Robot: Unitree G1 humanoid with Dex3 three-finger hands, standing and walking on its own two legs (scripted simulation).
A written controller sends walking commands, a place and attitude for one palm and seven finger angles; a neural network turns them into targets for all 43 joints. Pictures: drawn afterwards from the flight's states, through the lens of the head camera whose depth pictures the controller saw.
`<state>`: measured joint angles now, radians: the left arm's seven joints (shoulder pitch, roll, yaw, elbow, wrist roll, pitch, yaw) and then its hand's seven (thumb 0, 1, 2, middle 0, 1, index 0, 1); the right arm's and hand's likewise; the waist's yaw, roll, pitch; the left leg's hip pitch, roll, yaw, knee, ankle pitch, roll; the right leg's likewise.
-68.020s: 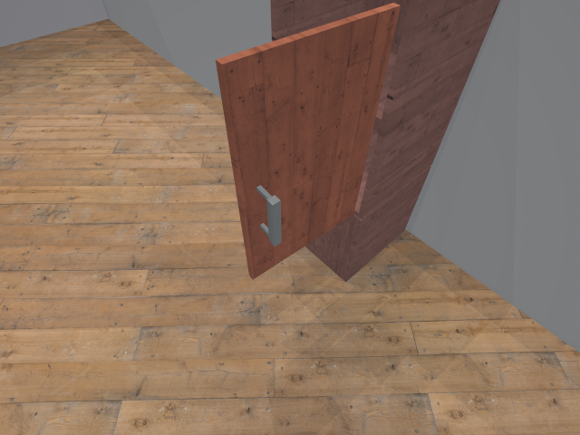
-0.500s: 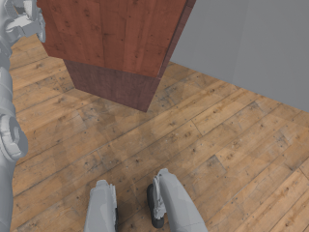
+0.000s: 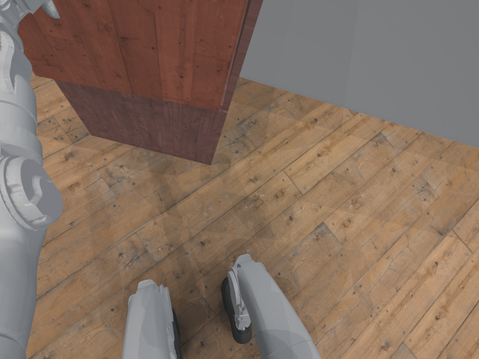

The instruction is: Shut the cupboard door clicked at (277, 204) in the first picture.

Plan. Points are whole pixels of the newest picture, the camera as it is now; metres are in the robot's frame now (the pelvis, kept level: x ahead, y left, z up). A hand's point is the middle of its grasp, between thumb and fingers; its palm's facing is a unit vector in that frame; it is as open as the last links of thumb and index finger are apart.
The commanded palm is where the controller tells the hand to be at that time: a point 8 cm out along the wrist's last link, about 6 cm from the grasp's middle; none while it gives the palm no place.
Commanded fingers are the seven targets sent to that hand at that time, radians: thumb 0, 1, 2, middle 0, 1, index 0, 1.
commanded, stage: pull the fist back off the door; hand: left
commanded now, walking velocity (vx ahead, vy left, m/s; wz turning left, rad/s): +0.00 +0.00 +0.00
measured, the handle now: out of the picture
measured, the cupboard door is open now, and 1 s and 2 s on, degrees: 5 5 5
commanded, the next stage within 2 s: draw the hand back to the body in 0.72 s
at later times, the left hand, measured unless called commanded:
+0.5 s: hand (44, 47) +0.54 +0.16 +0.08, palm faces +0.12 -0.99 -0.02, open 3.1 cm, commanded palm +0.50 +0.20 +0.08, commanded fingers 0.00 0.90 0.90 -1.30 -1.50 -1.30 -1.50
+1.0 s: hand (27, 68) +0.49 +0.17 +0.10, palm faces +0.10 -0.99 -0.03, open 3.1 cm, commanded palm +0.43 +0.22 +0.12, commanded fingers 0.00 0.90 0.90 -1.30 -1.50 -1.30 -1.50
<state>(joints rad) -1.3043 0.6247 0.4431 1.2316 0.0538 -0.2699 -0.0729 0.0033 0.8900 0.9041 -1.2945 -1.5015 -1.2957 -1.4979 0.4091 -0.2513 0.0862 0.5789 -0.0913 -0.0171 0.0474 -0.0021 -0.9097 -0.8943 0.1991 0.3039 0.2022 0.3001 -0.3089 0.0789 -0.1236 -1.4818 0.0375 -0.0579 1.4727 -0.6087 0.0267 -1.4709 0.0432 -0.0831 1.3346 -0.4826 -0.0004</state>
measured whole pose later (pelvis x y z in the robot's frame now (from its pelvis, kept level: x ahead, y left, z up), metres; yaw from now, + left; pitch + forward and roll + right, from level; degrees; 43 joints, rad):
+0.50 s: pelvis +0.02 -0.02 +0.04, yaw +3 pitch +29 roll -3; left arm -0.93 0.41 0.38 1.15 -0.03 -0.48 -0.07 0.02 0.90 0.90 -1.30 -1.50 -1.30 -1.50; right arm 0.35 -0.28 0.00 0.61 -0.05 0.03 0.05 0.00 -0.91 -0.89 0.20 0.30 0.20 0.30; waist -0.20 0.04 -0.15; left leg -1.24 0.02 -0.03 1.31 -0.58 0.00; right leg -1.26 0.03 -0.06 1.24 -0.49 -0.02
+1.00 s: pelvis +0.02 +0.00 +0.05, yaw +3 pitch +25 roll -2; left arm -0.71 0.32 0.33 0.93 -0.09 -0.48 -0.08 0.02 0.90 0.90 -1.29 -1.50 -1.30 -1.50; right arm 0.33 -0.23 0.01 0.60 -0.02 0.07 0.04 0.00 -0.91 -0.89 0.20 0.30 0.20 0.30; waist -0.15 0.05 -0.15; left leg -1.13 0.01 0.00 1.26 -0.57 0.02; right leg -1.16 0.02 -0.02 1.20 -0.48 0.00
